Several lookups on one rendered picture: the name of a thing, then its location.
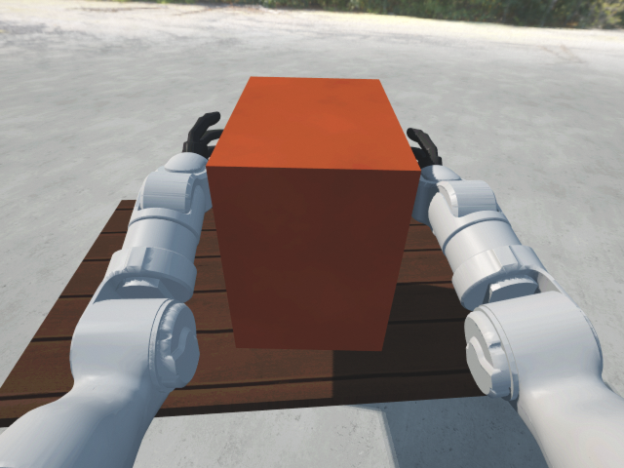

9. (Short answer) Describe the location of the robot left upper arm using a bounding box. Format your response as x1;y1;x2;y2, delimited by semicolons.
0;298;200;468

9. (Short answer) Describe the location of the robot right upper arm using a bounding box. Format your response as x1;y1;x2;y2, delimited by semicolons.
464;291;624;468

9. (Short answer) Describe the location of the right robot hand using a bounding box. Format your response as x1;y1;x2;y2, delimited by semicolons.
407;128;443;169

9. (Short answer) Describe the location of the right robot forearm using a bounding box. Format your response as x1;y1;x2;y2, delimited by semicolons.
411;165;603;372

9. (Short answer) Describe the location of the left robot forearm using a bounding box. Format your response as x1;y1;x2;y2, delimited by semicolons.
70;152;213;378

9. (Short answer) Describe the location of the table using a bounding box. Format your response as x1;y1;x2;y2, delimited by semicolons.
0;200;486;428

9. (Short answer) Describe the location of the left robot hand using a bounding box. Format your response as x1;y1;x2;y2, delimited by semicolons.
181;111;224;161

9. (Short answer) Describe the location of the carton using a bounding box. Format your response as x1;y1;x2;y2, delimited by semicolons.
206;76;421;351

